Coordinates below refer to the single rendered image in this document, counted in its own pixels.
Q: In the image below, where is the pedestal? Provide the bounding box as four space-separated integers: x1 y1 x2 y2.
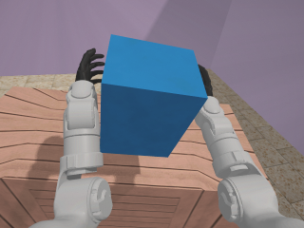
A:
0 86 274 228

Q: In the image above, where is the robot right forearm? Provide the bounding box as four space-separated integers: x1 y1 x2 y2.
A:
195 96 278 209

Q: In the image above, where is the robot left forearm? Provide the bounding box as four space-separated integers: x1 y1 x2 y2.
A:
53 80 104 215

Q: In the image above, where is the robot right upper arm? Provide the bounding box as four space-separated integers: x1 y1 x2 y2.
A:
218 174 304 228

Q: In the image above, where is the robot right hand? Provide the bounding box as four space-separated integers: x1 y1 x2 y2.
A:
198 65 214 97

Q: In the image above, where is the carton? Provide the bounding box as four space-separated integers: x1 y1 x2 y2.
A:
100 34 208 158

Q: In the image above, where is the robot left hand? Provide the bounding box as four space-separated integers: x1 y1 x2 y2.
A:
75 48 105 85

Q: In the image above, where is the robot left upper arm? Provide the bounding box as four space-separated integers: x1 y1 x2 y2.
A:
29 177 113 228

